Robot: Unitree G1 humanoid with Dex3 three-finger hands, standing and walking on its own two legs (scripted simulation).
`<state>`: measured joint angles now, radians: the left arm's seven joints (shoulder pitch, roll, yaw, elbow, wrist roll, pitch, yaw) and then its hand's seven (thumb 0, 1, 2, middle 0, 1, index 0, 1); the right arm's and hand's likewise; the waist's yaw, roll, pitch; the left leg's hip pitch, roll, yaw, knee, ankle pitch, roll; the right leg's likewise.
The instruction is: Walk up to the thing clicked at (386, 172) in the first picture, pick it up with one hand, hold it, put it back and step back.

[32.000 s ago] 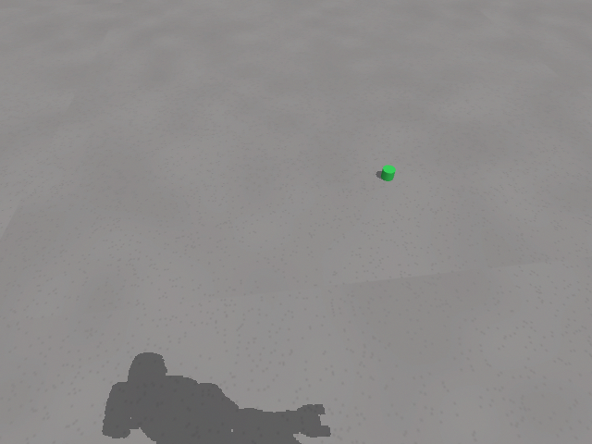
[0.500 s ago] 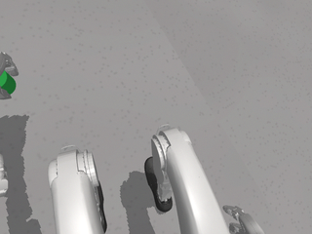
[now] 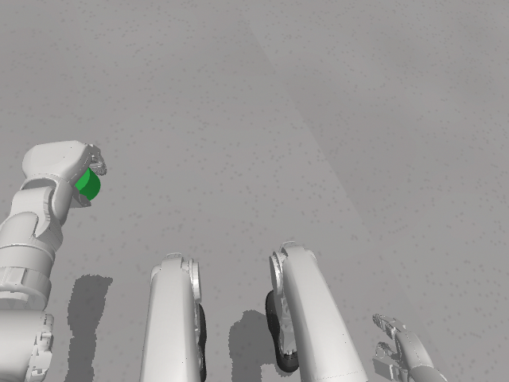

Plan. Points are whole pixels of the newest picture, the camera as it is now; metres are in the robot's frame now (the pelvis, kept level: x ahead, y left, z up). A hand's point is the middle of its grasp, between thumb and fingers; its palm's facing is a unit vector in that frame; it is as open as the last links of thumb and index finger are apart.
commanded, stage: lift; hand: left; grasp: from above
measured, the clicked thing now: (76, 181) +0.45 +0.29 -0.12
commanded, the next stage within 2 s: hold in 0.90 s
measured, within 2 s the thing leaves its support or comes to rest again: neither
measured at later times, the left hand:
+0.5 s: hand (18, 172) +0.37 +0.25 +0.10, palm faces -0.45 -0.09 -0.89, open 7.6 cm
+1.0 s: hand out of the picture +0.39 +0.23 +0.18, palm faces -0.44 -0.10 -0.89, open 7.5 cm
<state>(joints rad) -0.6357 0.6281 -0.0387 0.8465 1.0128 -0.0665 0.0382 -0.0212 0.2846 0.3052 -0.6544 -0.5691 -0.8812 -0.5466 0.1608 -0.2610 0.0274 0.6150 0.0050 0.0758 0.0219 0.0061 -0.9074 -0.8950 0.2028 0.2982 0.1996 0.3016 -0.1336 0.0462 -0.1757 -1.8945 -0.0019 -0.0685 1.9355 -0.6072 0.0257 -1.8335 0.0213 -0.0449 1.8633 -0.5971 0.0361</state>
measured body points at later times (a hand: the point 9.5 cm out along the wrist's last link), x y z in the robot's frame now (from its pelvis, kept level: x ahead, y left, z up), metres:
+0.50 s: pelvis +0.03 -0.01 +0.18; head +0.12 +0.00 +0.62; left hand +0.39 +0.25 +0.15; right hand +0.14 -0.28 +0.06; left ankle +0.09 +0.11 -0.44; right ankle +0.10 -0.13 -0.44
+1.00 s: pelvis +0.08 -0.01 +0.26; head +0.13 -0.01 +0.71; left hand +0.41 +0.23 +0.23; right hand +0.17 -0.27 +0.13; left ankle +0.09 +0.11 -0.44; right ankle +0.10 -0.13 -0.44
